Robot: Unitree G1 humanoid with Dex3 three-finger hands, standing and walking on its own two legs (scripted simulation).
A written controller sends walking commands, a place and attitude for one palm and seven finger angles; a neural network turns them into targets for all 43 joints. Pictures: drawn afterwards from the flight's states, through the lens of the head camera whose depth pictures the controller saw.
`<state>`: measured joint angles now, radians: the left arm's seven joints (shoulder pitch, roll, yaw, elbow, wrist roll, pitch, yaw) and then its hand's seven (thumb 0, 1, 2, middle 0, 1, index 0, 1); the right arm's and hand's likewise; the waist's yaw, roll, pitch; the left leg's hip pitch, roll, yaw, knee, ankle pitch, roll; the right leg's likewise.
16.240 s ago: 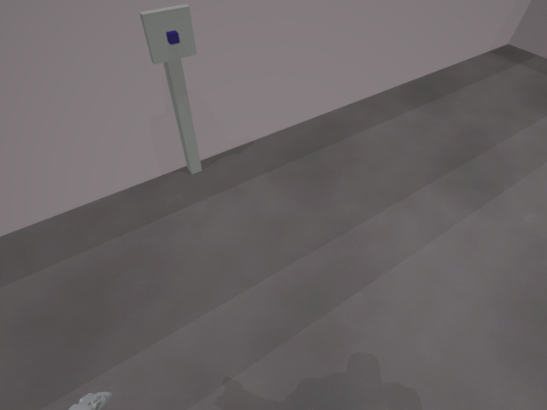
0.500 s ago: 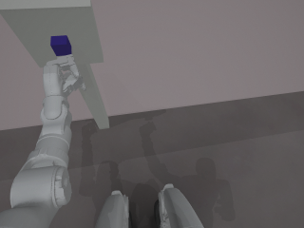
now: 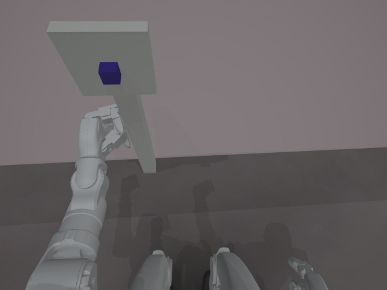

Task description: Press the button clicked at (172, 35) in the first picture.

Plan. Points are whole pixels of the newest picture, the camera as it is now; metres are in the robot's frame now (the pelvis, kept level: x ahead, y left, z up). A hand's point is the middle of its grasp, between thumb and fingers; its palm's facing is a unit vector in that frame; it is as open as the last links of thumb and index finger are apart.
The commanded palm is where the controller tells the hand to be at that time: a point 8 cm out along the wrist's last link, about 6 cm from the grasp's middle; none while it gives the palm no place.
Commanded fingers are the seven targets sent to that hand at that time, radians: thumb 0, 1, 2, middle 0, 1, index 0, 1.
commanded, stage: draw the hand back to the body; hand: left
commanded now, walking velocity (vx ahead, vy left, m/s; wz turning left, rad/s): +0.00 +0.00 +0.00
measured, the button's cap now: (110, 72) +0.55 +0.19 +0.06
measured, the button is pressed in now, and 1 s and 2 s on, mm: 0 0 0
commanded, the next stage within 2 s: step back with the hand held close in 1.44 s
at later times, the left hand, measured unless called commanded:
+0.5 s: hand (78, 166) +0.30 +0.17 +0.14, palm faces +0.05 -1.00 -0.07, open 3.1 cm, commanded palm +0.27 +0.23 +0.14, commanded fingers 0.00 0.90 0.90 -1.30 -1.50 -1.30 -1.50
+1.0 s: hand out of the picture +0.23 +0.23 +0.23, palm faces +0.33 -0.88 -0.35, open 3.1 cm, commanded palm +0.18 +0.27 +0.25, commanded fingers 0.00 0.90 0.90 -1.30 -1.50 -1.30 -1.50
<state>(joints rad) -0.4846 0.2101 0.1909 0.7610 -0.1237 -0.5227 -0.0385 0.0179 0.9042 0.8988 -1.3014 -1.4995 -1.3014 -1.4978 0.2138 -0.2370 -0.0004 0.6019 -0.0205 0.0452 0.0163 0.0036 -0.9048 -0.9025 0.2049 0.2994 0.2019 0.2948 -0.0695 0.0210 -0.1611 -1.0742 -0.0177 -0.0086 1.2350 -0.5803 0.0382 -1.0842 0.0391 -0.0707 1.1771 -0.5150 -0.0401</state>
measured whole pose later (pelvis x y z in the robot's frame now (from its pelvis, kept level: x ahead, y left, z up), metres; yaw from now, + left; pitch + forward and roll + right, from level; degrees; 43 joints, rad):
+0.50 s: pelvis +0.00 -0.01 +0.06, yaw +1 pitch +10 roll -1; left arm 0.04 0.24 0.13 0.21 -0.21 -0.31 -0.12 0.02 0.90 0.90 -1.30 -1.50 -1.30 -1.50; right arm 0.25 -0.26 0.02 0.53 0.05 0.00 -0.05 0.01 -0.90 -0.90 0.20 0.30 0.20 0.29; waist -0.02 0.04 -0.12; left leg -0.61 -0.02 -0.01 0.90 -0.46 0.03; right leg -0.62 0.05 -0.06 0.85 -0.40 -0.05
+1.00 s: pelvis +0.03 +0.00 +0.11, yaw +2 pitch -2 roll -1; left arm 0.44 0.31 0.17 -0.34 -0.07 -0.04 0.10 0.02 0.90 0.90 -1.30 -1.50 -1.30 -1.50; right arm 0.19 -0.22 0.08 0.58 0.01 -0.05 -0.08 0.01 -0.90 -0.90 0.21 0.30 0.20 0.30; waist 0.06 0.07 -0.01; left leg -0.11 -0.04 -0.02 0.46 -0.31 0.04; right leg -0.13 0.03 -0.04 0.44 -0.27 -0.03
